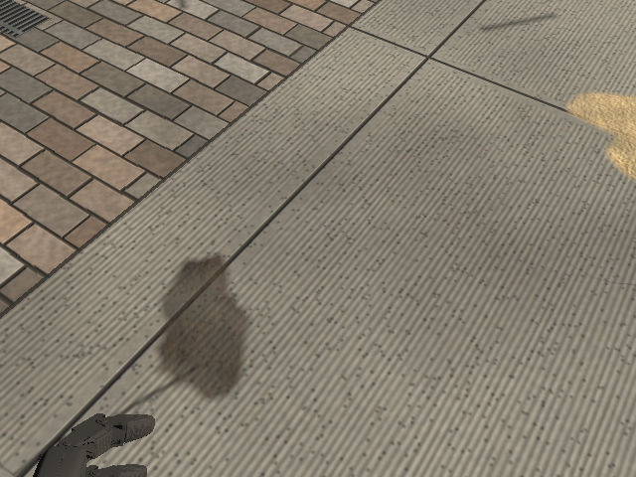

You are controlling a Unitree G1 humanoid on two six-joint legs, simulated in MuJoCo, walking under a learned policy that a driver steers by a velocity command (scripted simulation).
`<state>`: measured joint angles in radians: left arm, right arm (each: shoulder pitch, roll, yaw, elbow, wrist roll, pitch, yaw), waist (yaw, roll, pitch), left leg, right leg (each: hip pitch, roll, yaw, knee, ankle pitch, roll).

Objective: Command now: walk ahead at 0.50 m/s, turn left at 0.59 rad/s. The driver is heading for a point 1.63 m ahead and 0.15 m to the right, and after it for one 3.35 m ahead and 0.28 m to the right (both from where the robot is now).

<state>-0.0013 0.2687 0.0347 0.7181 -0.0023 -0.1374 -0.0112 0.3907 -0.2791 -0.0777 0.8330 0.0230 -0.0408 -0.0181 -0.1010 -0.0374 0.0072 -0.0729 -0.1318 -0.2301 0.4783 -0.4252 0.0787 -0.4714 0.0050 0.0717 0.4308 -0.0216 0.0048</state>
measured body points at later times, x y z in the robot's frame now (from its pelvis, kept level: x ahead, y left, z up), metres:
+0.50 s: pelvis +0.23 +0.03 +0.00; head +0.26 +0.05 +0.45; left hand +0.21 +0.31 -0.14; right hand +0.48 -0.17 -0.08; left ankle +0.32 +0.14 -0.73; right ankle +0.14 -0.13 -0.70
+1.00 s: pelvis +0.33 +0.03 +0.02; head +0.34 +0.01 +0.47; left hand +0.28 +0.30 -0.10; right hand +0.53 -0.21 -0.09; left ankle +0.38 +0.19 -0.67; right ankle +0.29 -0.09 -0.73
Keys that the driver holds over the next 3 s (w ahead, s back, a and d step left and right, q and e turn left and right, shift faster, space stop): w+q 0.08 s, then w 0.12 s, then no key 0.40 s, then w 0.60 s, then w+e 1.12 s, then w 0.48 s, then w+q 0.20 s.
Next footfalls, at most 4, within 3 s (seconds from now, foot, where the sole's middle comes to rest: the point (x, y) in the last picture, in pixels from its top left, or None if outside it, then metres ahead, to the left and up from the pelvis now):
0.44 left None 0.36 0.15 -0.76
0.82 right None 0.34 -0.08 -0.76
1.24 left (181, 448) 0.55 0.23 -0.76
1.78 right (279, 309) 0.87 0.01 -0.76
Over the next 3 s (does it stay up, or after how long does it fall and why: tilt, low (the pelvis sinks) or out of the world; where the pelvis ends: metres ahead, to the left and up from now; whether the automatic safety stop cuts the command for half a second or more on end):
stays up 1.31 -0.13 0.02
